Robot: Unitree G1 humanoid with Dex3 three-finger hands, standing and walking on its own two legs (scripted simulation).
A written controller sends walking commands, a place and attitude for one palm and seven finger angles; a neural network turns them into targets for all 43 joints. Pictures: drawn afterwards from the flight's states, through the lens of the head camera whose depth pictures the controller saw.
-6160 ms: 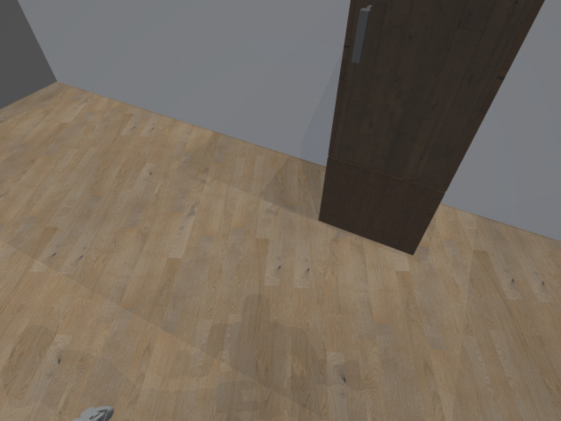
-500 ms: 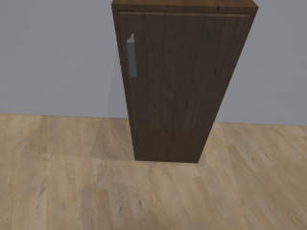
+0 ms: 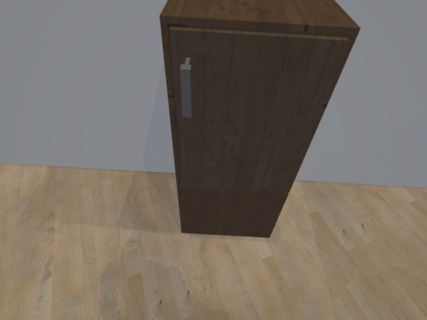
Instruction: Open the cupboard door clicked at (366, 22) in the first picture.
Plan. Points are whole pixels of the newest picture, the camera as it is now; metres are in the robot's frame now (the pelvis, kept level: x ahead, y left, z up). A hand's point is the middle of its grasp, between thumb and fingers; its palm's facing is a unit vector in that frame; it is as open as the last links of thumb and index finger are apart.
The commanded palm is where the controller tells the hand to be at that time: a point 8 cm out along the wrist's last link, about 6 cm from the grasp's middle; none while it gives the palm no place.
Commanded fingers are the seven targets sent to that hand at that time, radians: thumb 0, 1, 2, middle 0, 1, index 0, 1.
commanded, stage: shuffle to correct the standing spot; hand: left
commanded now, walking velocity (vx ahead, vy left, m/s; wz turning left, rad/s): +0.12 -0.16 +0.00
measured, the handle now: (187, 87) +0.62 +0.11 +0.12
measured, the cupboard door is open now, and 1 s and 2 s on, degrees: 0 0 0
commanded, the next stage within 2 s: come to a stop and stand still in 0.60 s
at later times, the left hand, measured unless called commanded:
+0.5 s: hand out of the picture +0.00 +0.10 -0.17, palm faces +0.06 -0.98 -0.18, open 7.4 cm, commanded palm none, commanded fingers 0.00 0.90 0.90 -0.20 -0.30 -0.20 -0.30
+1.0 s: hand out of the picture +0.12 +0.09 -0.17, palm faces +0.04 -0.98 -0.21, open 7.3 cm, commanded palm none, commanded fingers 0.00 0.90 0.90 -0.20 -0.30 -0.20 -0.30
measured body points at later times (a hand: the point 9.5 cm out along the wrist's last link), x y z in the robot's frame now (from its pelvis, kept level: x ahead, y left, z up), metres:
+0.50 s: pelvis +0.02 -0.06 +0.00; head +0.02 -0.06 +0.45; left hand +0.00 +0.16 -0.16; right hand +0.00 -0.29 -0.16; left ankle +0.01 +0.05 -0.68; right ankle +0.00 -0.15 -0.74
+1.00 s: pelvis +0.10 -0.10 +0.00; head +0.13 -0.09 +0.45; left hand +0.12 +0.14 -0.16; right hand +0.11 -0.32 -0.15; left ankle +0.08 +0.01 -0.74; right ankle +0.13 -0.24 -0.71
